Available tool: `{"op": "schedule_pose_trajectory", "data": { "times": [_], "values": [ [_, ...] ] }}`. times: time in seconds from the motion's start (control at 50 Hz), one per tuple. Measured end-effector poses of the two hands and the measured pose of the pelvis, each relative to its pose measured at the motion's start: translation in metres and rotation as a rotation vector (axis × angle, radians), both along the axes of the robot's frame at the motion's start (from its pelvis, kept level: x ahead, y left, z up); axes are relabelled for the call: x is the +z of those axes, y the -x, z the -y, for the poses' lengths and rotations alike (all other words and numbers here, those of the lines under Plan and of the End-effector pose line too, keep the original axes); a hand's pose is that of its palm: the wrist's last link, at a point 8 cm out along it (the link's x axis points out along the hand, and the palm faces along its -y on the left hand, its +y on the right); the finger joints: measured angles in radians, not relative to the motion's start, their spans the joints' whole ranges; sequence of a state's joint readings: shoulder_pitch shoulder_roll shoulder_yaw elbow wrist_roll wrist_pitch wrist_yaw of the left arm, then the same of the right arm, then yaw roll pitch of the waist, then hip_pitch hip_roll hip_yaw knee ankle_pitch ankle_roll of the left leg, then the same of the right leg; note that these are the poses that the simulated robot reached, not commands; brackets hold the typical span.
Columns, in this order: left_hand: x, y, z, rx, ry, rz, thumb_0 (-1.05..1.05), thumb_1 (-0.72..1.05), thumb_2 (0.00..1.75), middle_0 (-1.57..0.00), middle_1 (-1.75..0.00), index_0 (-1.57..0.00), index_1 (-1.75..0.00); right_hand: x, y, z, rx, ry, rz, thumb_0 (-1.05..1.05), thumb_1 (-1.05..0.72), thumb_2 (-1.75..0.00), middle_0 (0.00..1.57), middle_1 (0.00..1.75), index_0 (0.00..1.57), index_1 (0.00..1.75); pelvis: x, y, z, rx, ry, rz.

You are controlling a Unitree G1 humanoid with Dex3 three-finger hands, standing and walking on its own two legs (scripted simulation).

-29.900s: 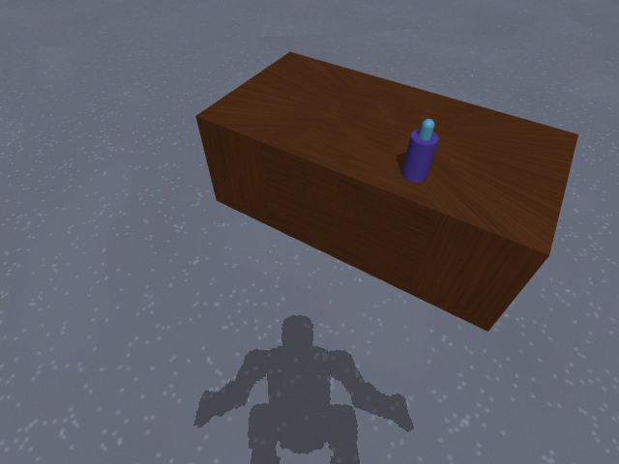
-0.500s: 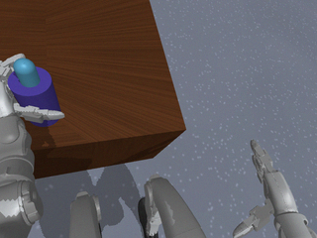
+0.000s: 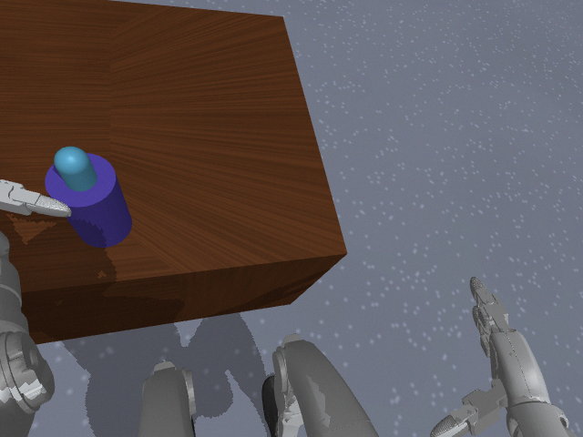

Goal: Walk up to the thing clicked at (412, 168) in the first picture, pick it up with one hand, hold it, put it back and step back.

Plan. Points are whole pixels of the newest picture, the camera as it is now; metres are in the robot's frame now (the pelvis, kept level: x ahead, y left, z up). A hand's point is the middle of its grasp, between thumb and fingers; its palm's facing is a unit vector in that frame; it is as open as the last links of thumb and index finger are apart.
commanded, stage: rise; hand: left
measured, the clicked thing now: (89, 195) +0.48 +0.19 -0.06
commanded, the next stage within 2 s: home in 0.12 s
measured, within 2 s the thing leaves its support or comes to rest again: neither
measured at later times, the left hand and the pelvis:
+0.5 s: hand out of the picture +0.45 +0.33 +0.10, palm faces +0.36 -0.86 -0.36, open 16.9 cm; pelvis +0.03 +0.00 +0.09, yaw +1 degrees
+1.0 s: hand (39, 375) +0.24 +0.20 +0.06, palm faces +0.18 -0.95 -0.26, open 17.4 cm; pelvis +0.05 -0.01 +0.12, yaw +2 degrees
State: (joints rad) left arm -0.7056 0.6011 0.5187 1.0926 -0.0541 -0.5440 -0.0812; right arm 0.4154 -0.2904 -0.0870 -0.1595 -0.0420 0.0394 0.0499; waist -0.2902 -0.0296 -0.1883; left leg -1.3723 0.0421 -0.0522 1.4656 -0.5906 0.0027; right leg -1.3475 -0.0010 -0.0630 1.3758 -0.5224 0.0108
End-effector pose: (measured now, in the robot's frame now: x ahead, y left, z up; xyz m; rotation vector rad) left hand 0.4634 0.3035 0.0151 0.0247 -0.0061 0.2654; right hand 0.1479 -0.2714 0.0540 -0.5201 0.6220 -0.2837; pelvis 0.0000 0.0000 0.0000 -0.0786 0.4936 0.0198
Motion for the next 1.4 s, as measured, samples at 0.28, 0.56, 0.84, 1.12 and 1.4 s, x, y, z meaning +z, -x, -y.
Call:
{"op": "schedule_pose_trajectory", "data": {
  "times": [0.28, 0.56, 0.84, 1.12, 1.4],
  "values": [
    [0.068, 0.01, -0.043, 0.08, -0.138, -0.34, -0.01, -0.54, 0.05, -0.07, -0.05, -0.08, -0.04, 0.002, -0.002, -0.015, -0.045, -0.183, -0.102, -0.01, 0.46, -0.07, 0.07, 0.06, 0.07, 0.06, 0.056, -0.017, -0.005, -0.017, -0.023, 0.087],
    [0.104, 0.072, -0.059, 0.183, -0.205, -0.501, -0.01, -0.44, 0.11, -0.06, -0.07, -0.07, -0.07, 0.028, -0.051, -0.061, 0.088, -0.351, -0.03, -0.01, -0.27, -0.54, 0.15, 0.2, 0.15, 0.2, 0.096, -0.036, 0.0, 0.0, -0.04, 0.196],
    [0.063, 0.179, 0.028, 0.028, -0.123, -0.594, -0.01, -0.49, 0.08, -0.06, -0.06, -0.07, -0.06, 0.024, -0.051, -0.047, 0.018, -0.337, -0.075, 0.0, -0.75, -0.81, 0.19, 0.27, 0.19, 0.27, 0.113, -0.045, 0.002, 0.004, -0.061, 0.299],
    [0.059, 0.289, 0.083, -0.011, -0.074, -0.728, -0.01, -0.53, 0.06, -0.06, -0.06, -0.06, -0.05, -0.018, -0.039, -0.033, -0.053, -0.317, -0.178, 0.01, -0.85, -0.87, 0.2, 0.29, 0.2, 0.29, 0.116, -0.042, 0.01, 0.023, -0.066, 0.37],
    [0.068, 0.295, 0.092, -0.005, -0.113, -0.711, -0.01, -0.55, 0.05, -0.05, -0.06, -0.06, -0.05, -0.012, -0.035, -0.023, -0.027, -0.299, -0.076, 0.01, -0.84, -0.87, 0.2, 0.29, 0.2, 0.29, 0.115, -0.028, 0.021, 0.029, -0.072, 0.398]
  ]
}}
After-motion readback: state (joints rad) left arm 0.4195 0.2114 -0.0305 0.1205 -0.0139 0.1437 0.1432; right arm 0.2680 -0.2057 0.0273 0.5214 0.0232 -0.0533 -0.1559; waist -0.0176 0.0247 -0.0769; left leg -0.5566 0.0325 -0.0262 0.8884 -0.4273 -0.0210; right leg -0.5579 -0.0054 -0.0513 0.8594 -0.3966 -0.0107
